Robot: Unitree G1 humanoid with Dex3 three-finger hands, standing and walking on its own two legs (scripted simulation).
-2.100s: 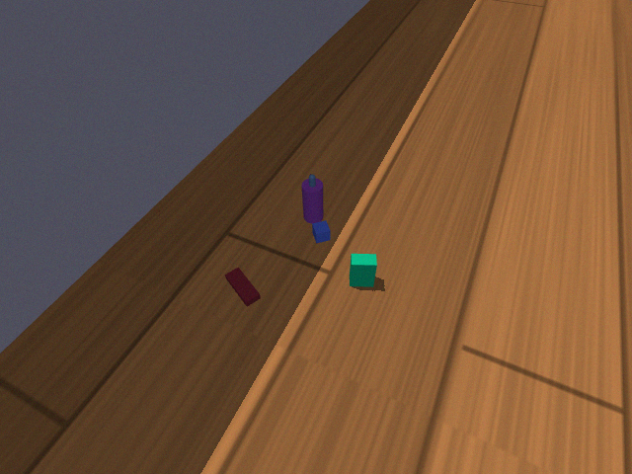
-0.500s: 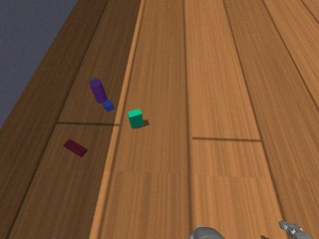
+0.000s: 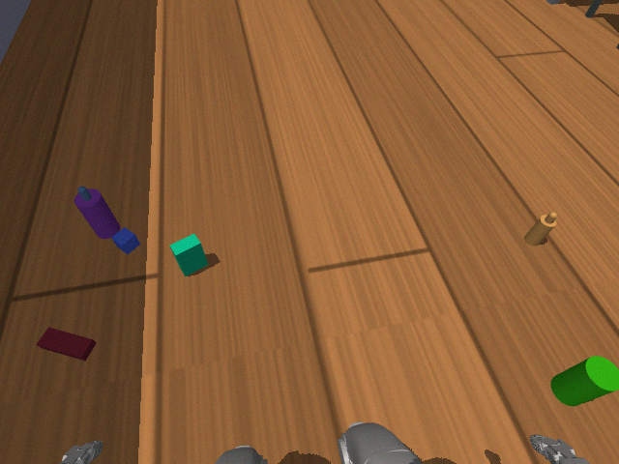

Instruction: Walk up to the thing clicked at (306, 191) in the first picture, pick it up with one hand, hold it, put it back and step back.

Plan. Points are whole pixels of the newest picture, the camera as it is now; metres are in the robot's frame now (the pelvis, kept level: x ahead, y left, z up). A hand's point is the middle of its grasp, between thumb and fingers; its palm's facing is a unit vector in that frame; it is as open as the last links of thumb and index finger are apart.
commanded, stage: walk up
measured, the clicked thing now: (95, 210) +1.00 +0.75 -0.62
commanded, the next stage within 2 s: stand in 1.02 s
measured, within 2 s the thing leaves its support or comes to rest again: neither
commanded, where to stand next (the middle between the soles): +0.08 -0.02 m, yaw -10 degrees
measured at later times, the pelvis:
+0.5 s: pelvis -0.01 -0.01 +0.00, yaw -9 degrees
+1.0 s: pelvis +0.00 -0.01 +0.03, yaw -13 degrees
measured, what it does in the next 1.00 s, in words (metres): steps on the spot: right foot, then left foot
